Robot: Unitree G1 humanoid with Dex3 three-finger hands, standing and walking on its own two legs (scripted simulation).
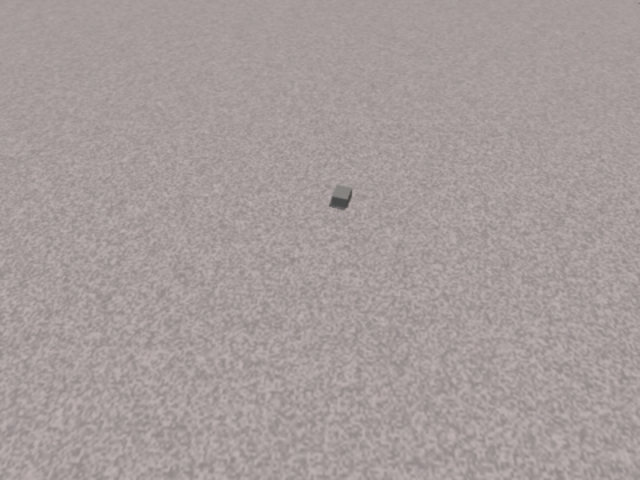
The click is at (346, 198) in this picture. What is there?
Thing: small box
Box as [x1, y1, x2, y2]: [332, 185, 351, 207]
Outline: 336,185 332,195 332,204 346,207 351,196 351,187
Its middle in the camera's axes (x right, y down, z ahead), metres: +0.10 -0.22 +1.79
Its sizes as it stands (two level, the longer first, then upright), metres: 0.083 0.073 0.052
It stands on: the floor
